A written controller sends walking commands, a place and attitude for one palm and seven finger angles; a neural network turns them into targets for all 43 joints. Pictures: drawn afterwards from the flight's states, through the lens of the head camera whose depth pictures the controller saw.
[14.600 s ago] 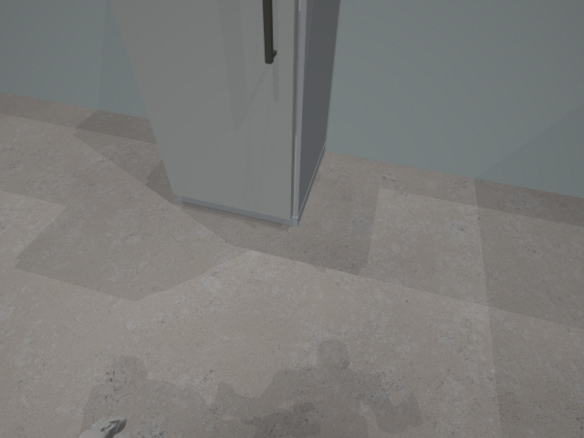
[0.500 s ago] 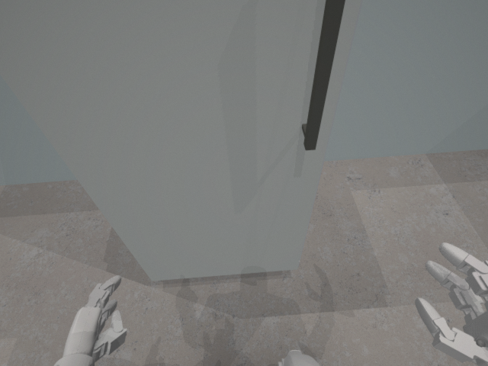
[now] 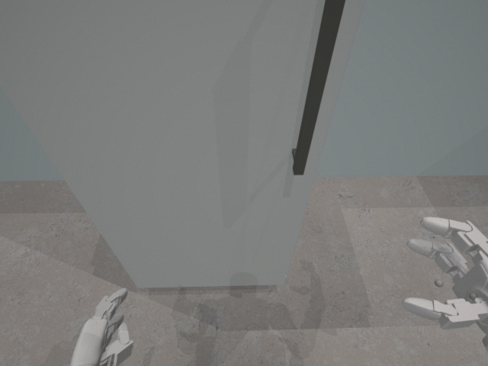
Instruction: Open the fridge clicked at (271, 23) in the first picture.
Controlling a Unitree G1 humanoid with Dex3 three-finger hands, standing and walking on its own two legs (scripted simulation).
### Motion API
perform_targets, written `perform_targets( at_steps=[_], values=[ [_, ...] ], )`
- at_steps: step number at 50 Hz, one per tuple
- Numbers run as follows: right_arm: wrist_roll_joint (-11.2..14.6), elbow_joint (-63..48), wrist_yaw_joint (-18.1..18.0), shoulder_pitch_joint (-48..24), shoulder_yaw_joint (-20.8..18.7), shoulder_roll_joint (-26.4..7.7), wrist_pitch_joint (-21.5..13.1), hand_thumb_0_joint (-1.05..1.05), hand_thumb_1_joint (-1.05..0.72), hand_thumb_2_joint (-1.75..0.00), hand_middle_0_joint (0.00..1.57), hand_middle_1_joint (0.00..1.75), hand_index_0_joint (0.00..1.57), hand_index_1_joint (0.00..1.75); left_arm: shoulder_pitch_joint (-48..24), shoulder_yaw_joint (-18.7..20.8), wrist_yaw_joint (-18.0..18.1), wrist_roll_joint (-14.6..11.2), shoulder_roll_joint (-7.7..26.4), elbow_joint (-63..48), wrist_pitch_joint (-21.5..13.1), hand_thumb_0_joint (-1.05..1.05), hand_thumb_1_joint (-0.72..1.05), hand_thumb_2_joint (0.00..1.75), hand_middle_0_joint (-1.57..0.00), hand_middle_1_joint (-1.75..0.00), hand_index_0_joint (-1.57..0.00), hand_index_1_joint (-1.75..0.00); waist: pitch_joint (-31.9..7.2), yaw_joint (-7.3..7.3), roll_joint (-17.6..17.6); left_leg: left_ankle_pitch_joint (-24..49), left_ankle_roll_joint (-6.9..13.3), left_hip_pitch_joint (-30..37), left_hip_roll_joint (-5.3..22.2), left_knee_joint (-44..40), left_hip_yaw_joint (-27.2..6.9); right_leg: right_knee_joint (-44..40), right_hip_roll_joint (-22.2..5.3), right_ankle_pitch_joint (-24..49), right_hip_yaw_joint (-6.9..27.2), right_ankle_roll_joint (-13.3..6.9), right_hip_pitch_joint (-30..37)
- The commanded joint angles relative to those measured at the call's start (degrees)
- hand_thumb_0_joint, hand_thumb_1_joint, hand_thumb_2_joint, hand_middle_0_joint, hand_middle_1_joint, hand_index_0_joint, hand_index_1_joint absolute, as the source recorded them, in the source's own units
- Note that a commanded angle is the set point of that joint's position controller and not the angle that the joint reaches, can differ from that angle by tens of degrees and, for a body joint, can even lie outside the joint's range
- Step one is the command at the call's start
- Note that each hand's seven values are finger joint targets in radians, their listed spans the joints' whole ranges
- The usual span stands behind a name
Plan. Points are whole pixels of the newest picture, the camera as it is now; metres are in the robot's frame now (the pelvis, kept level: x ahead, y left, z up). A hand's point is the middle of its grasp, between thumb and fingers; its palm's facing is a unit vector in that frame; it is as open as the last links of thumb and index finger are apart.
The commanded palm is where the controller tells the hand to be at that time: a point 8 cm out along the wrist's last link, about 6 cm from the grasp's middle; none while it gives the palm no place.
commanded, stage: raise the hand to about handle height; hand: right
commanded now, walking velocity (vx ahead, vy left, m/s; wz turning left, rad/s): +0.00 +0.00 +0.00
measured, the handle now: (317, 59) +0.49 -0.09 +0.27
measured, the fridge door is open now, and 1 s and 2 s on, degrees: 0 0 0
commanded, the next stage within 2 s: move the hooked fingers beside the handle in 1.06 s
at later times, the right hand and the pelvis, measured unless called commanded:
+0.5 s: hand out of the picture +0.24 -0.29 +0.21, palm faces +0.07 +0.99 -0.13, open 13.9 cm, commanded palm +0.21 -0.33 +0.22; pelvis -0.02 -0.01 +0.02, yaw -1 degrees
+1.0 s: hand out of the picture +0.26 -0.27 +0.20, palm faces +0.09 +0.99 -0.11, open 14.0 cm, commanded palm +0.22 -0.31 +0.22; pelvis -0.02 +0.02 +0.02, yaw -1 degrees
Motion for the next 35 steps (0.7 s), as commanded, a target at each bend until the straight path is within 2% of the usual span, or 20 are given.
perform_targets(
  at_steps=[1,4,5,8,10,13,15,17,19,20,21,22,24,25,28,29,30,32,34,35],
  values=[
    [0.73,-22.5,-2.61,-16.22,-9.03,-17.63,-5.25,0.0,0.34,-0.37,0.29,1.1,0.29,1.1,-5.86,1.8,1.38,0.37,5.73,-9.59,-4.55,0.0,0.9,0.9,-0.2,-0.3,-0.2,-0.3,-13.52,0.07,-5.96,12.28,1.06,-0.39,-0.6,-6.03,-0.59,-10.33,-3.05,16.2,7.99,2.81,19.2],
    [1.07,-19.87,-4.03,-15.82,-9.46,-16.55,-4.75,0.0,0.41,-0.34,0.29,1.14,0.29,1.14,-6.31,1.22,1.33,0.23,5.36,-8.58,-4.58,0.0,0.9,0.9,-0.2,-0.3,-0.2,-0.3,-10.8,-0.18,-7.41,11.17,1.13,-0.44,-0.62,-7.13,0.35,-12.92,-3.65,15.35,9.73,4.27,20.84],
    [1.14,-16.82,-3.82,-15.82,-10.1,-16.95,-3.34,0.0,0.43,-0.33,0.29,1.15,0.29,1.15,-6.27,1.17,1.3,0.1,5.6,-8.19,-4.27,0.0,0.9,0.9,-0.2,-0.3,-0.2,-0.3,-9.2,-0.66,-7.03,11.41,1.34,0.3,-0.76,-8.11,0.18,-13.56,-3.6,14.7,9.68,4.36,20.29],
    [1.0,-10.68,-2.64,-17.45,-8.22,-15.31,2.83,0.0,0.5,-0.3,0.3,1.2,0.3,1.2,-7.25,0.73,1.56,-0.57,5.81,-8.33,-3.21,0.0,0.9,0.9,-0.2,-0.3,-0.2,-0.3,-4.03,-0.57,-8.12,10.2,1.13,-0.3,-0.31,-9.34,0.44,-16.55,-3.73,10.09,10.73,5.24,18.87],
    [0.28,-7.16,-1.58,-17.77,-6.63,-14.56,7.33,0.0,0.5,-0.3,0.3,1.2,0.3,1.2,-7.09,0.54,1.59,-0.95,6.03,-8.78,-2.3,0.0,0.9,0.9,-0.2,-0.3,-0.2,-0.3,-2.51,-0.73,-5.02,10.25,1.14,0.5,-0.27,-10.68,0.22,-17.86,-3.68,8.11,10.91,5.06,18.14],
    [-0.35,-9.71,-0.79,-24.06,-6.0,-16.3,11.24,0.0,0.5,-0.3,0.3,1.2,0.3,1.2,-8.37,0.14,1.57,-1.28,6.15,-10.02,-1.44,0.0,0.9,0.9,-0.2,-0.3,-0.2,-0.3,-4.64,-0.15,-2.23,9.71,0.78,0.85,-0.18,-11.35,-0.02,-18.45,-3.43,5.97,11.25,4.33,19.5],
    [-0.51,-13.84,-1.08,-28.89,-6.71,-18.34,10.79,0.0,0.5,-0.3,0.3,1.2,0.3,1.2,-9.44,-0.34,1.57,-1.2,5.61,-10.46,-1.21,0.0,0.9,0.9,-0.2,-0.3,-0.2,-0.3,-6.16,-0.12,-2.02,9.46,1.05,2.29,-0.32,-12.16,-0.44,-18.73,-3.33,5.4,11.07,4.02,21.37],
    [-0.5,-18.47,-1.54,-33.76,-9.2,-21.51,8.89,0.0,0.5,-0.3,0.3,1.2,0.3,1.2,-10.23,-0.76,1.73,-0.86,5.24,-10.74,-1.55,0.0,0.9,0.9,-0.2,-0.3,-0.2,-0.3,-9.8,-0.4,-4.5,8.79,1.16,2.74,-0.41,-12.06,-0.59,-19.68,-3.36,4.6,12.34,4.45,24.59],
    [-0.16,-19.02,-2.08,-34.98,-11.41,-22.97,7.05,0.0,0.5,-0.3,0.3,1.2,0.3,1.2,-10.42,-1.05,1.94,-0.66,4.97,-10.0,-2.0,0.0,0.9,0.9,-0.2,-0.3,-0.2,-0.3,-10.52,-0.57,-5.77,8.73,1.28,3.1,-0.37,-12.56,-0.72,-20.43,-3.57,4.66,12.99,4.78,26.33],
    [-0.29,-17.41,-2.26,-34.08,-13.14,-25.03,6.79,0.0,0.5,-0.3,0.3,1.2,0.3,1.2,-10.34,-1.23,1.86,-0.47,4.9,-9.23,-1.85,0.0,0.9,0.9,-0.2,-0.3,-0.2,-0.3,-9.78,-1.06,-5.78,8.98,1.56,4.38,-0.39,-13.93,-1.08,-20.36,-3.29,5.3,11.61,4.37,25.68],
    [-0.34,-16.58,-2.11,-35.49,-12.24,-23.73,6.99,0.0,0.5,-0.3,0.3,1.2,0.3,1.2,-10.52,-1.54,1.94,-0.73,4.8,-9.01,-1.8,0.0,0.9,0.9,-0.2,-0.3,-0.2,-0.3,-8.82,-0.67,-7.65,8.73,1.54,3.96,-0.32,-13.99,-1.02,-20.82,-3.26,4.82,11.7,4.43,25.71],
    [-0.47,-14.91,-2.09,-36.25,-12.6,-24.09,7.65,0.0,0.5,-0.3,0.3,1.2,0.3,1.2,-10.47,-1.46,2.04,-0.8,4.8,-8.62,-1.81,0.0,0.9,0.9,-0.2,-0.3,-0.2,-0.3,-7.95,-0.7,-8.07,8.57,1.55,3.9,-0.21,-14.0,-0.84,-21.45,-3.29,3.78,12.12,4.7,25.52],
    [-0.78,-8.19,-1.4,-36.54,-11.35,-23.18,10.47,0.0,0.5,-0.3,0.3,1.2,0.3,1.2,-10.28,-1.49,2.18,-1.22,5.32,-7.7,-1.43,0.0,0.9,0.9,-0.2,-0.3,-0.2,-0.3,-3.52,-0.24,-6.96,7.08,1.34,2.76,0.05,-14.62,-0.79,-22.76,-3.25,-0.71,12.35,4.47,22.86],
    [-0.98,-4.97,-0.96,-35.3,-11.29,-23.31,12.18,0.0,0.5,-0.3,0.3,1.2,0.3,1.2,-10.09,-1.21,2.09,-1.46,5.55,-7.48,-1.02,0.0,0.9,0.9,-0.2,-0.3,-0.2,-0.3,-2.93,-0.59,-4.15,6.88,1.45,3.8,0.12,-15.82,-1.19,-22.73,-3.03,-1.14,11.46,3.93,21.61],
    [-1.54,-1.84,0.81,-39.11,-8.63,-23.09,16.93,0.0,0.5,-0.3,0.3,1.2,0.3,1.2,-10.7,-1.29,1.87,-2.19,6.08,-8.13,-0.67,0.0,0.9,0.9,-0.2,-0.3,-0.2,-0.3,-1.89,0.03,-5.12,6.39,1.29,2.85,0.61,-15.95,-1.53,-22.41,-2.34,-2.35,10.81,3.46,20.79],
    [-1.6,-0.22,1.37,-38.49,-7.18,-21.76,17.88,0.0,0.5,-0.3,0.3,1.2,0.3,1.2,-10.62,-1.31,1.75,-2.26,6.17,-8.38,-0.62,0.0,0.9,0.9,-0.2,-0.3,-0.2,-0.3,-1.89,0.25,-3.6,6.07,1.25,2.68,0.62,-15.71,-1.44,-22.18,-2.17,-2.93,10.94,3.34,20.31],
    [-1.43,-0.1,1.9,-36.92,-5.92,-20.3,18.07,0.0,0.5,-0.3,0.3,1.2,0.3,1.2,-10.75,-1.26,1.44,-2.39,6.02,-8.6,-0.45,0.0,0.9,0.9,-0.2,-0.3,-0.2,-0.3,-2.03,0.21,-1.14,6.73,1.46,3.65,0.67,-16.25,-1.84,-21.49,-2.35,-1.17,10.43,3.15,20.26],
    [-0.99,-3.53,2.43,-37.02,-6.91,-21.25,17.29,0.0,0.5,-0.3,0.3,1.2,0.3,1.2,-11.22,-1.08,1.06,-2.29,6.1,-9.61,-0.56,0.0,0.9,0.9,-0.2,-0.3,-0.2,-0.3,-4.9,0.03,-0.62,7.26,1.32,3.7,0.49,-15.66,-1.82,-20.3,-1.89,0.73,10.14,2.82,21.51],
    [-0.66,-9.05,2.26,-38.31,-9.44,-23.82,14.95,0.0,0.5,-0.3,0.3,1.2,0.3,1.2,-11.99,-1.17,0.88,-2.03,5.88,-10.24,-0.92,0.0,0.9,0.9,-0.2,-0.3,-0.2,-0.3,-8.4,-0.38,-2.31,8.13,1.39,4.77,0.33,-15.38,-1.9,-19.43,-1.63,3.47,9.6,2.66,23.55],
    [-0.32,-10.85,1.74,-37.76,-11.07,-25.54,13.68,0.0,0.5,-0.3,0.3,1.2,0.3,1.2,-12.35,-1.3,0.71,-1.73,5.52,-10.12,-0.92,0.0,0.9,0.9,-0.2,-0.3,-0.2,-0.3,-8.81,-0.88,-1.87,8.35,1.65,6.14,0.47,-15.94,-2.49,-18.91,-1.82,4.95,9.05,2.8,23.34]
  ],
)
